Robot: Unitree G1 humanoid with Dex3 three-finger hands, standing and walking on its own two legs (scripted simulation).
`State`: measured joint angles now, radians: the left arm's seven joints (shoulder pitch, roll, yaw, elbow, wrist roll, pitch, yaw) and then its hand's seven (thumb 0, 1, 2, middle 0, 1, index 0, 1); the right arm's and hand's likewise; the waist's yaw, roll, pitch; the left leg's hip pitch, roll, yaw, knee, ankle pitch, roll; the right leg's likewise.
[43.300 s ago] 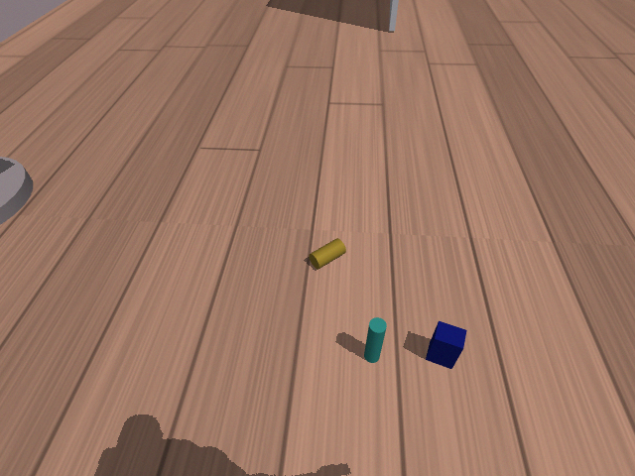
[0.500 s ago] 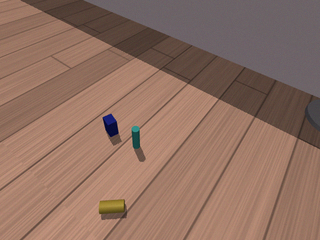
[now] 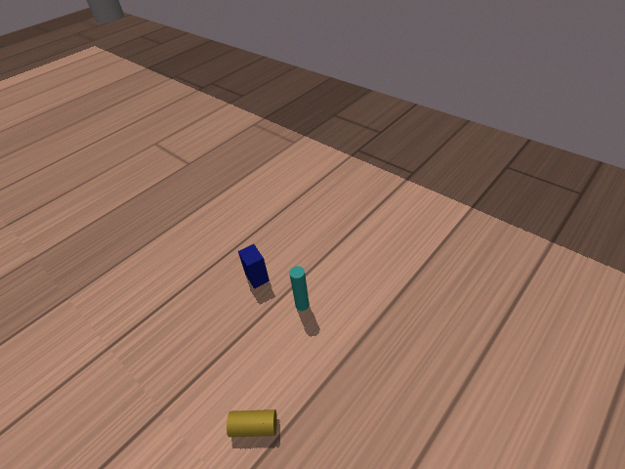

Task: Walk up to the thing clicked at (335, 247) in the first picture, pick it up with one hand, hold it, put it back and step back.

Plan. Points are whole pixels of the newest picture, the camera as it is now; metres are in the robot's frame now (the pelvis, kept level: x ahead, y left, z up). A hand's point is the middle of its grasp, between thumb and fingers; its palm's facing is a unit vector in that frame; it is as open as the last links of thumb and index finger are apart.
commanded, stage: walk up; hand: left
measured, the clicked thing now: (252, 423) +0.42 +0.26 -0.73
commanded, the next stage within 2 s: stand in 0.04 s
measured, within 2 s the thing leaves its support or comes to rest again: neither
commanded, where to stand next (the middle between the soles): +0.06 +0.01 m, yaw +0 degrees
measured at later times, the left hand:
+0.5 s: hand out of the picture +0.10 +0.27 -0.14, palm faces -0.03 -0.94 -0.33, open 7.4 cm
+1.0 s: hand out of the picture +0.08 +0.26 -0.14, palm faces -0.05 -0.94 -0.34, open 7.4 cm
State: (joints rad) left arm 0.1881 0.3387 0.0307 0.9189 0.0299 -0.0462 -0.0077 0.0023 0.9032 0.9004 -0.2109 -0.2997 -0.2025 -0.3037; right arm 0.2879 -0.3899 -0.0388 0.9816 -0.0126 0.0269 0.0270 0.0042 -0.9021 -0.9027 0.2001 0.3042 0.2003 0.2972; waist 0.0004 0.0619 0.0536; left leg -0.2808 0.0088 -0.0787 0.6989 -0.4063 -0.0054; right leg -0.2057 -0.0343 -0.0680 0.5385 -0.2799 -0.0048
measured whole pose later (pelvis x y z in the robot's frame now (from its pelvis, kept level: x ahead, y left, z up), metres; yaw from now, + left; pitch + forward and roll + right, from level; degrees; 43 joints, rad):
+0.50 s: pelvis +0.01 +0.02 +0.01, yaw -2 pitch -4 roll +0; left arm 0.10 0.36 0.00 1.13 0.01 -0.01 -0.02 0.00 0.91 0.90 -0.21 -0.30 -0.20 -0.30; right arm 0.04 -0.35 -0.01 1.09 -0.01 -0.02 0.00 0.00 -0.90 -0.90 0.20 0.30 0.20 0.30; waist 0.02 -0.01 0.06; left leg -0.10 0.01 -0.01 0.36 -0.20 -0.01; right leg -0.10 -0.05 -0.03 0.35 -0.19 0.03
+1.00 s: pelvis +0.01 +0.01 +0.01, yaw -2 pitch -3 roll +0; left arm 0.11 0.35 0.00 1.15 0.01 -0.01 -0.01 0.00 0.91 0.90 -0.21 -0.30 -0.20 -0.30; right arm 0.09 -0.35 -0.01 1.16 -0.02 0.00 0.01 0.00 -0.90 -0.90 0.20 0.30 0.20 0.30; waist 0.00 0.01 0.06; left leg -0.11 0.02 -0.01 0.32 -0.17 -0.03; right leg -0.12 -0.04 -0.04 0.34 -0.18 0.02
